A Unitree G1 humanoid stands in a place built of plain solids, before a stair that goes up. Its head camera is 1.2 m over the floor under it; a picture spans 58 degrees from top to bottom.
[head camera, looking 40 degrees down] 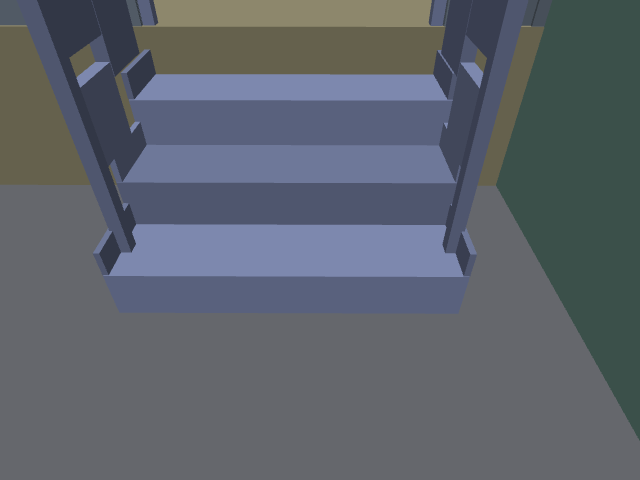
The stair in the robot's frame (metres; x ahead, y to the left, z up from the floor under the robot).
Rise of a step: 0.19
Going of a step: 0.28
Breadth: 1.22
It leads straight ahead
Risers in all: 4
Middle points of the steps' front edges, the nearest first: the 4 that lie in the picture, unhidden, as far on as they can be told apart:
1.02 0.11 0.19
1.30 0.11 0.37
1.58 0.11 0.56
1.86 0.11 0.74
